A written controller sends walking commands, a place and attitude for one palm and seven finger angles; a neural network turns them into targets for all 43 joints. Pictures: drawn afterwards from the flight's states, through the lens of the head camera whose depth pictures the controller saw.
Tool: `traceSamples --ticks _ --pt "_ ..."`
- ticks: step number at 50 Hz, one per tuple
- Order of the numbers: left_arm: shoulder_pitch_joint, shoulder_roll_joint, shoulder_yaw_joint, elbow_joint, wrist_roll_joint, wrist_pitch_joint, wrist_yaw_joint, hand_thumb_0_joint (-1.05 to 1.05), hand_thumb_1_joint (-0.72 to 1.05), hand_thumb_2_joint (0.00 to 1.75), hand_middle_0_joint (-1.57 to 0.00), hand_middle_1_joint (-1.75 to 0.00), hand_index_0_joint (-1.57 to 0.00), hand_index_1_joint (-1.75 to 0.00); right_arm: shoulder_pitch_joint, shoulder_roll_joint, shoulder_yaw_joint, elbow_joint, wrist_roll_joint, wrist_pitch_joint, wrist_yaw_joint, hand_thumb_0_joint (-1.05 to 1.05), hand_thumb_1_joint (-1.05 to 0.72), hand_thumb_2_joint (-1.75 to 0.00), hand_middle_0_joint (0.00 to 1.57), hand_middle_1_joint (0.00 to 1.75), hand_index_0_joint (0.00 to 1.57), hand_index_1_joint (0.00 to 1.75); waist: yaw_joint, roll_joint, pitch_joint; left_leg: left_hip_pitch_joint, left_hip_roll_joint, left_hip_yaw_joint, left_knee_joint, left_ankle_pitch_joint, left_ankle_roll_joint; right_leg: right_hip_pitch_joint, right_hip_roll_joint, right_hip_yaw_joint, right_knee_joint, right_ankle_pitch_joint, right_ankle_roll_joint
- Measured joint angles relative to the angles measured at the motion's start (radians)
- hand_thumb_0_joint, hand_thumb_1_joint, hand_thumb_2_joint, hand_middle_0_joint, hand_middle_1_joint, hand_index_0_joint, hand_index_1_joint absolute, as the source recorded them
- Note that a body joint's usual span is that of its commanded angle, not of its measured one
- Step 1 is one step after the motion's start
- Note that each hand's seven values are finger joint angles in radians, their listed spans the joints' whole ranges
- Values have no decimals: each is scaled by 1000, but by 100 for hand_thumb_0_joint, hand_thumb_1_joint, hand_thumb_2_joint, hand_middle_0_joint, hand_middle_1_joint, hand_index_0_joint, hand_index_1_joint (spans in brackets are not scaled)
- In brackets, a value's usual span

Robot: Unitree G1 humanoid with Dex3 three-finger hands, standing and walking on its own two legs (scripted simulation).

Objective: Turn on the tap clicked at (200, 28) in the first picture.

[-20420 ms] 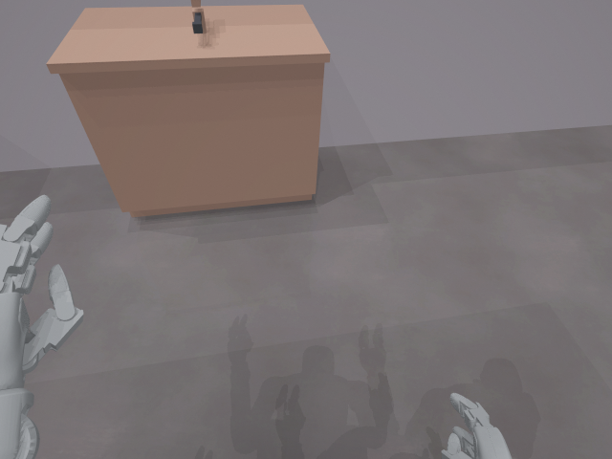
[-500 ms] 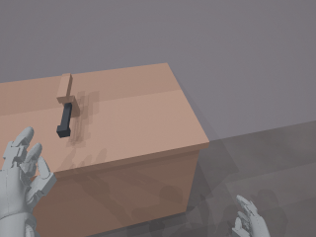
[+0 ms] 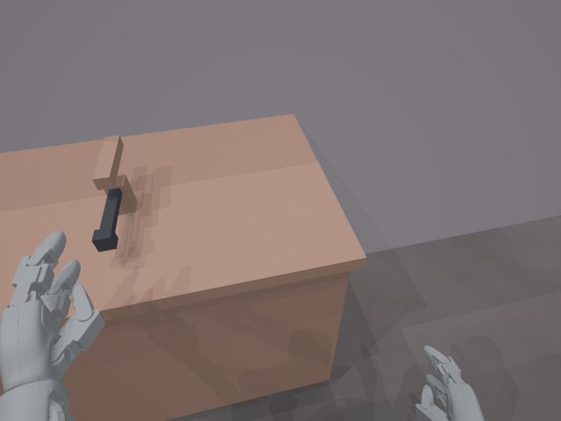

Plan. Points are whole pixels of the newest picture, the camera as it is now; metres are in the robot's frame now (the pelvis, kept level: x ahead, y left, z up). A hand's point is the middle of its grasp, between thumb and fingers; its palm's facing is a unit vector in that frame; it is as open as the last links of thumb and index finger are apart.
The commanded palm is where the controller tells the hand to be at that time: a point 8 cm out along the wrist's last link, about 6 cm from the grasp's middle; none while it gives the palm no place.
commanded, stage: reach beside the lever's end, fingers flat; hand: left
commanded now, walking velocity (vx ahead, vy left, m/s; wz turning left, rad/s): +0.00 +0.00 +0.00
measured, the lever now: (105, 239) +0.35 +0.34 +0.07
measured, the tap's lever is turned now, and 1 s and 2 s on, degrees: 0 0 0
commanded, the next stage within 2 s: none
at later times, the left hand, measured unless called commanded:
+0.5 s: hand (97, 294) +0.22 +0.26 +0.12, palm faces +0.52 -0.84 -0.12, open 7.4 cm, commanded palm +0.18 +0.30 +0.12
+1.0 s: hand (93, 275) +0.26 +0.30 +0.10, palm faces +0.55 -0.83 -0.12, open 7.6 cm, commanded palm +0.22 +0.34 +0.10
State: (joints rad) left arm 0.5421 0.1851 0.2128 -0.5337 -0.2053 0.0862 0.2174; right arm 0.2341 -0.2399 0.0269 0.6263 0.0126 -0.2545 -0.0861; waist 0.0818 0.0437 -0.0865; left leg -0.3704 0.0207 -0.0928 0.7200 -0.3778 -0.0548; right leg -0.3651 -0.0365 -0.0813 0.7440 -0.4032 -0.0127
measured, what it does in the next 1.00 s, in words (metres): stands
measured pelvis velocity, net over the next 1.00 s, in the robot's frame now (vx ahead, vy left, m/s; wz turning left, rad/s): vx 0.00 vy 0.02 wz -0.02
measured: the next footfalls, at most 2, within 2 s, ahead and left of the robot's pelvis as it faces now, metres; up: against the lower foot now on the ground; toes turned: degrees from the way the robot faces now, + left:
none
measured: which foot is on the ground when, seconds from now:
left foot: down 0.00-1.00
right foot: down 0.00-1.00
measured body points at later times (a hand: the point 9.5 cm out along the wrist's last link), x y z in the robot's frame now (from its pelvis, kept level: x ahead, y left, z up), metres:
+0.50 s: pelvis +0.00 +0.01 +0.00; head +0.00 +0.00 +0.45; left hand +0.19 +0.30 +0.13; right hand +0.19 -0.22 -0.08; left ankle +0.00 +0.16 -0.71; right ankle -0.01 -0.11 -0.71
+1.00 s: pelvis +0.00 +0.02 +0.00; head +0.02 +0.01 +0.45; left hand +0.22 +0.34 +0.11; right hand +0.17 -0.22 -0.09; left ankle +0.00 +0.16 -0.71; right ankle -0.01 -0.11 -0.71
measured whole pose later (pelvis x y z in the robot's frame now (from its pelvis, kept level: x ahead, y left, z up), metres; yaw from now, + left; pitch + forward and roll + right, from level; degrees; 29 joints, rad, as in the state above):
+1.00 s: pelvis +0.00 +0.02 +0.00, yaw -1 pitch +4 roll +0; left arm 0.18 0.23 0.35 -0.04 -0.19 -0.07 0.19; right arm 0.19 -0.24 0.01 0.68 0.01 -0.17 -0.09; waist 0.04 0.03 -0.05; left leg -0.43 0.01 -0.07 0.73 -0.37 -0.04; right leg -0.42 -0.04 -0.06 0.73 -0.38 0.01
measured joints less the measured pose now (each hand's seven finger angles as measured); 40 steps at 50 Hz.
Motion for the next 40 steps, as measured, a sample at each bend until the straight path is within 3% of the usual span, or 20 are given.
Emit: traceSamples --ticks 12,31,40 --pt "-71 16 63 118 -14 -29 -21 2 90 90 -20 -30 -20 -30 -9 2 -5 19 0 14 -6 1 -91 -90 20 30 20 30 -4 -5 10 1 0 2 -8 1 0 3 1 2 -13 5 3" --pt "-208 10 58 267 19 -75 8 2 90 90 -20 -29 -20 -29 -27 10 -3 31 -8 47 -2 1 -91 -90 20 30 20 30 -27 -13 28 -24 -9 20 -3 4 14 -22 -8 20 -20 18 18" --pt "-264 25 97 363 16 -98 1 2 90 90 -19 -27 -19 -27 -34 13 -7 38 -7 77 -2 1 -91 -90 21 30 20 30 -32 -16 27 -35 -7 25 -2 3 16 -34 -6 25 -22 22 21"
